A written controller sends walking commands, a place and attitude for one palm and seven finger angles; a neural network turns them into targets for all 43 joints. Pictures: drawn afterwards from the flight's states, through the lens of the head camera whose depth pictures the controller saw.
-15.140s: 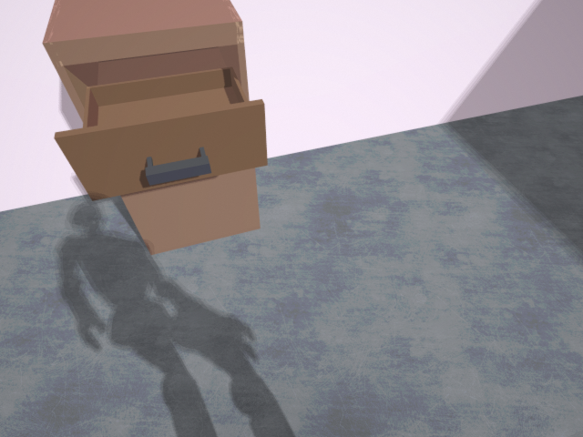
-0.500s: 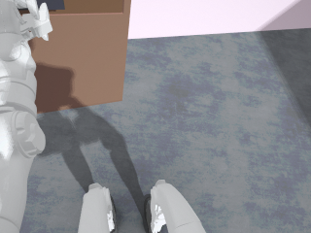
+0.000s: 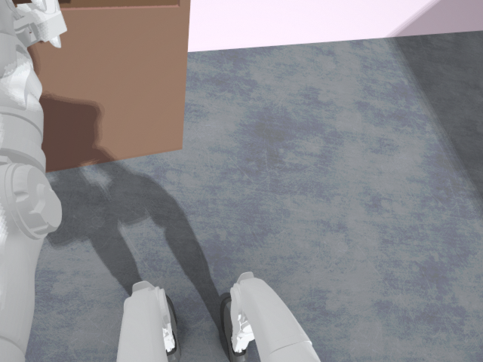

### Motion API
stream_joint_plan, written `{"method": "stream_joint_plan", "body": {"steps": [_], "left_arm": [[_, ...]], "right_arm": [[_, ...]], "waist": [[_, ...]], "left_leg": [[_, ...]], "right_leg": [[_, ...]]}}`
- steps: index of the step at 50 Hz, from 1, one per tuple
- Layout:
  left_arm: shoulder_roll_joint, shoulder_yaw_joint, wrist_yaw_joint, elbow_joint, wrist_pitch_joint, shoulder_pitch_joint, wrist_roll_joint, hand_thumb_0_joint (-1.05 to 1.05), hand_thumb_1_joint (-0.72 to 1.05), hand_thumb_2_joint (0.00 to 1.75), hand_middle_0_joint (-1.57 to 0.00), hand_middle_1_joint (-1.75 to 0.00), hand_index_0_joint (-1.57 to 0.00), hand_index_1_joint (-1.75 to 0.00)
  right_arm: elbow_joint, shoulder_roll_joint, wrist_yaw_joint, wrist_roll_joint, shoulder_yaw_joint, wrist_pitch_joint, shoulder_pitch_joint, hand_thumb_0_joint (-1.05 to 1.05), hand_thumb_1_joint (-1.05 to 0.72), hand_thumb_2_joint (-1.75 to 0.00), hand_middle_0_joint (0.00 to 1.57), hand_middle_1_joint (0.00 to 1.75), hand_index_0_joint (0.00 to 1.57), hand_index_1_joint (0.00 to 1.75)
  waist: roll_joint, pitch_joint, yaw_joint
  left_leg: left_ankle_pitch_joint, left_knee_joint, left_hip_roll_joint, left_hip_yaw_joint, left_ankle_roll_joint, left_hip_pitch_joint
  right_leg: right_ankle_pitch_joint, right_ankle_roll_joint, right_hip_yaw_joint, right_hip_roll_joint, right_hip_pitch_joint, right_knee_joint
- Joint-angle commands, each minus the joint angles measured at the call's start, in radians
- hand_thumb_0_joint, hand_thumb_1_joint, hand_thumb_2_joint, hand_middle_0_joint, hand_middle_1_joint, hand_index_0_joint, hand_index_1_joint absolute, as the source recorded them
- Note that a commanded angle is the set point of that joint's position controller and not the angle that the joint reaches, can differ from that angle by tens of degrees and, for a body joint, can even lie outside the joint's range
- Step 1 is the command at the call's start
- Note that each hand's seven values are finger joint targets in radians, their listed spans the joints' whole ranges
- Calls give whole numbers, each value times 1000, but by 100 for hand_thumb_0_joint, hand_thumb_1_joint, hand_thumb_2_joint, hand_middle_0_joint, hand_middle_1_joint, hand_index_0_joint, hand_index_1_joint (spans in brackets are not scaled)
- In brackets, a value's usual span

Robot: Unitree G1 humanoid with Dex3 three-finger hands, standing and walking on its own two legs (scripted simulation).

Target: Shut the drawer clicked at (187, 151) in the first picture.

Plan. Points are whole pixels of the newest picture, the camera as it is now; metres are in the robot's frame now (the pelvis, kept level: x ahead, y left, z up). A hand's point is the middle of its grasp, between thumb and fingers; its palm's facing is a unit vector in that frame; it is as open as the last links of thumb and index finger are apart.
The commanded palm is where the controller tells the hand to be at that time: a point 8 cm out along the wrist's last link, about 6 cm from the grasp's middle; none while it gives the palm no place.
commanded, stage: pull the fist back off the drawer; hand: left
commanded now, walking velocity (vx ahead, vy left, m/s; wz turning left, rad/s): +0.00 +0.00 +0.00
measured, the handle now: out of the picture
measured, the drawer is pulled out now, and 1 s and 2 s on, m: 0.00 0.00 0.00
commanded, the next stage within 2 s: draw the hand back to the body in 0.34 s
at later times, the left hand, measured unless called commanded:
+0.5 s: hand (39, 23) +0.58 +0.19 +0.09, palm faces +0.16 -0.99 -0.02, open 3.3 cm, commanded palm +0.53 +0.21 +0.10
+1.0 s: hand out of the picture +0.41 +0.20 +0.18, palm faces +0.14 -0.98 -0.10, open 3.3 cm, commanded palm +0.37 +0.25 +0.20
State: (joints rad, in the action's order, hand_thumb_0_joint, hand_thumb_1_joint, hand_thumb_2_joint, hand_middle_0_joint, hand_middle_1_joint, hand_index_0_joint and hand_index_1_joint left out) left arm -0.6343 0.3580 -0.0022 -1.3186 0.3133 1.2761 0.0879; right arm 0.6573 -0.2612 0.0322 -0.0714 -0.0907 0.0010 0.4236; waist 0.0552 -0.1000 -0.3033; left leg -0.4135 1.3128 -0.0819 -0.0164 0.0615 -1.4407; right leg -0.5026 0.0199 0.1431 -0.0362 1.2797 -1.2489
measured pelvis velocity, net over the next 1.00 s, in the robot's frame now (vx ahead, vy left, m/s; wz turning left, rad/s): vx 0.07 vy -0.01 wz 0.07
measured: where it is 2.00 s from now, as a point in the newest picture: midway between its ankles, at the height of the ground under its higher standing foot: (203, 342)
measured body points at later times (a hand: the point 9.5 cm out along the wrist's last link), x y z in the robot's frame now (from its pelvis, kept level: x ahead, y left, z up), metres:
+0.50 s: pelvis +0.05 +0.00 +0.03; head +0.21 +0.03 +0.46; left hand +0.56 +0.24 +0.09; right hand +0.06 -0.27 -0.07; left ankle +0.09 +0.09 -0.60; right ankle +0.04 -0.12 -0.60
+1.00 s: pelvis +0.07 -0.01 +0.10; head +0.10 +0.00 +0.55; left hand +0.39 +0.25 +0.19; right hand +0.23 -0.24 +0.00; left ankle +0.09 +0.09 -0.60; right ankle +0.04 -0.12 -0.60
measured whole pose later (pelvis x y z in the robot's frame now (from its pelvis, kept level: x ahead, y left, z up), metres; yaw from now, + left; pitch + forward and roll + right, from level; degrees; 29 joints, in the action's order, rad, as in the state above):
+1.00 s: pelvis +0.07 -0.01 +0.10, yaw +4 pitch +9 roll -2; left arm -0.27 0.15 0.05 -0.35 0.22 0.16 -0.16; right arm 0.54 -0.26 -0.01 0.05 -0.02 0.08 0.24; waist 0.04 -0.11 -0.04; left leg -0.39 0.84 -0.03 0.05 0.04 -0.62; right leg -0.46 0.01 0.07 -0.02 0.49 -0.79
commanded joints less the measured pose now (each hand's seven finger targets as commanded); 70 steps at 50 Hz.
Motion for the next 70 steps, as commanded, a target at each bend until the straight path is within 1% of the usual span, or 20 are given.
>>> {"method": "stream_joint_plan", "body": {"steps": [1, 4, 12, 16, 19, 20, 22, 24, 27, 30, 31, 41, 43, 47, 48, 49, 51, 53, 63, 70], "left_arm": [[-159, 30, -23, 278, 75, 498, -44, 0, 90, 90, -140, -160, -140, -160], [-169, 53, -23, 339, 90, 435, -52, 0, 90, 90, -140, -160, -140, -160], [-109, 67, 1, 390, 118, 150, -92, 0, 90, 90, -140, -160, -140, -160], [-49, 30, 17, 412, 152, 163, -113, 0, 90, 90, -140, -160, -140, -160], [-39, 35, 23, 452, 189, 153, -123, 0, 90, 90, -140, -160, -140, -160], [24, -10, 30, 449, 194, 135, -126, 0, 90, 90, -140, -160, -140, -160], [38, -13, 37, 392, 189, 92, -128, 0, 90, 90, -140, -160, -140, -160], [2, 31, 47, 475, 185, -19, -147, 0, 90, 90, -140, -160, -140, -160], [22, 22, 59, 721, 162, -207, -185, 0, 90, 90, -140, -160, -140, -160], [105, -33, 62, 835, 104, -378, -225, 0, 90, 90, -140, -160, -140, -160], [92, -22, 55, 860, 90, -406, -235, 0, 90, 90, -140, -160, -140, -160], [240, -157, 71, 1054, 54, -696, -272, 0, 90, 90, -140, -160, -140, -160], [235, -157, 86, 1115, 36, -737, -286, 0, 90, 90, -140, -160, -140, -160], [222, -131, 98, 1178, -9, -824, -313, 0, 90, 90, -140, -160, -140, -160], [127, -170, 28, 1234, -53, -865, -203, 0, 90, 90, -140, -160, -140, -160], [176, -197, -9, 1294, -81, -862, -199, 0, 90, 90, -140, -160, -140, -160], [168, -199, -56, 1332, -123, -899, -181, 0, 90, 90, -140, -160, -140, -160], [141, -176, -81, 1357, -152, -935, -175, 0, 90, 90, -140, -160, -140, -160], [179, -164, -95, 1568, -205, -1226, -171, 0, 90, 90, -140, -160, -140, -160], [148, -85, -97, 1783, -190, -1410, -172, 0, 90, 90, -140, -160, -140, -160]], "right_arm": [[-24, -225, -2, 1, 91, 2, 211, 0, -90, -90, 20, 30, 20, 30], [-37, -220, 3, 4, 94, 11, 206, 0, -90, -90, 20, 30, 20, 30], [-61, -195, 15, 21, 113, 49, 182, 0, -90, -90, 20, 30, 20, 30], [-46, -187, 13, 26, 120, 60, 178, 0, -90, -90, 20, 30, 20, 30], [-36, -184, 13, 23, 130, 64, 179, 0, -90, -90, 20, 30, 20, 30], [-35, -177, 17, 25, 134, 68, 173, 0, -90, -90, 20, 30, 20, 30], [-24, -180, 17, 25, 138, 79, 174, 0, -90, -90, 20, 30, 20, 30], [-60, -183, 19, 33, 142, 92, 163, 0, -90, -90, 20, 30, 20, 30], [-118, -166, 22, 58, 150, 102, 123, 0, -90, -90, 20, 30, 20, 30], [-147, -155, 20, 83, 148, 101, 86, 0, -90, -90, 20, 30, 20, 30], [-150, -158, 14, 90, 148, 100, 77, 0, -90, -90, 20, 30, 20, 30], [-184, -143, -14, 111, 138, 47, -55, 0, -90, -90, 20, 30, 20, 30], [-207, -144, -21, 116, 135, 40, -88, 0, -90, -90, 20, 30, 20, 30], [-240, -138, -38, 123, 120, 21, -164, 0, -90, -90, 20, 30, 20, 30], [-264, -124, -59, 121, 121, 50, -233, 0, -90, -90, 20, 30, 20, 30], [-284, -109, -73, 122, 111, 55, -260, 0, -90, -90, 20, 30, 20, 30], [-278, -111, -96, 122, 101, 55, -288, 0, -90, -90, 20, 30, 20, 30], [-275, -111, -114, 117, 91, 49, -315, 0, -90, -90, 20, 30, 20, 30], [-247, -97, -121, 99, 73, -10, -385, 0, -90, -90, 20, 30, 20, 30], [-239, -85, -113, 82, 78, -49, -397, 0, -90, -90, 20, 30, 20, 30]], "waist": [[245, -569, -12], [257, -602, 19], [136, -579, 80], [117, -537, 62], [163, -587, 79], [170, -585, 72], [134, -541, 69], [138, -622, 125], [168, -733, 189], [89, -632, 191], [49, -588, 192], [32, -341, 211], [53, -338, 229], [-23, -265, 252], [-8, -279, 295], [-2, -221, 275], [-6, -187, 283], [-42, -144, 291], [-27, -3, 325], [18, 12, 344]], "left_leg": [[-5, -193, 5, -181, -28, 730], [78, -192, 8, -157, -29, 760], [227, -198, 22, -78, -23, 727], [279, -196, 26, -67, -22, 746], [381, -188, 29, -69, -27, 829], [408, -188, 30, -70, -30, 860], [410, -188, 30, -69, -30, 845], [484, -213, 37, -53, -29, 899], [613, -261, 45, -34, -34, 1015], [616, -314, 49, -17, -26, 1003], [585, -335, 49, -14, -25, 987], [500, -478, 51, -14, -28, 1091], [486, -502, 55, -15, -27, 1121], [358, -558, 65, -8, -22, 1088], [323, -622, 76, 7, -24, 1166], [281, -660, 74, 7, -24, 1180], [256, -708, 69, 6, -21, 1214], [251, -757, 72, 1, -17, 1237], [283, -934, 68, 9, -21, 1402], [343, -968, 71, 18, -24, 1457]], "right_leg": [[40, 10, -66, -31, -16, 191], [76, 12, -70, -32, -65, 197], [187, 3, -91, -41, -270, 246], [252, -1, -95, -41, -279, 253], [329, 5, -93, -39, -279, 238], [345, 5, -89, -40, -265, 239], [351, 4, -86, -39, -264, 246], [431, 6, -93, -39, -365, 254], [576, 5, -97, -41, -526, 290], [642, -6, -95, -41, -613, 344], [639, -8, -93, -41, -638, 361], [527, -6, -79, -31, -691, 478], [504, -2, -80, -27, -719, 494], [456, -4, -79, -20, -782, 541], [416, 10, -135, 2, -814, 615], [381, 7, -129, 6, -829, 653], [357, 7, -130, 11, -879, 701], [349, 6, -129, 9, -923, 752], [356, 4, -129, 12, -1068, 939], [410, 6, -130, 17, -1142, 982]]}}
